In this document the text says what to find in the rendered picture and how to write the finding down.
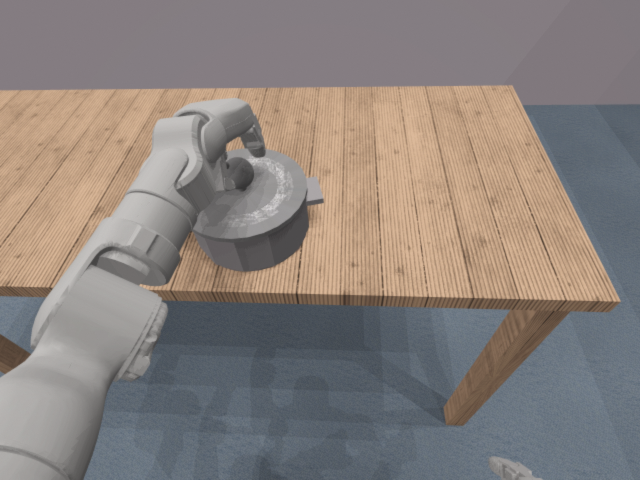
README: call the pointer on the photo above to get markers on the left robot hand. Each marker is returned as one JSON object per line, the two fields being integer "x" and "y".
{"x": 238, "y": 120}

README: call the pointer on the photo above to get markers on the table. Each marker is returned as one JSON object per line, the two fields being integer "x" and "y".
{"x": 434, "y": 196}

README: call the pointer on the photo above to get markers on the left robot forearm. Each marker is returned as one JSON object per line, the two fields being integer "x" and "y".
{"x": 141, "y": 241}

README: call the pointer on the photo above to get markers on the right robot hand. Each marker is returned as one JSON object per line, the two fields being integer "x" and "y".
{"x": 509, "y": 470}

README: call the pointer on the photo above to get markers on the lid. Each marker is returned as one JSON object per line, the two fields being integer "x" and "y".
{"x": 272, "y": 200}

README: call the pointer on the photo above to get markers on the pot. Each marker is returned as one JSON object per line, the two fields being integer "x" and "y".
{"x": 267, "y": 251}

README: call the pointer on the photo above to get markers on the robot left upper arm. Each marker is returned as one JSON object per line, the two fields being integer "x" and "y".
{"x": 51, "y": 405}

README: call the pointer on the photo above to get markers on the knob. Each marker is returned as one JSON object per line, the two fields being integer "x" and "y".
{"x": 240, "y": 171}

